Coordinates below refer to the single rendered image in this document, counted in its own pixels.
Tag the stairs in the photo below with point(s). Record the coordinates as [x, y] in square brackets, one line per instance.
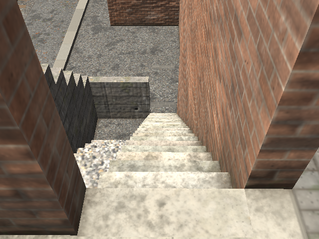
[164, 153]

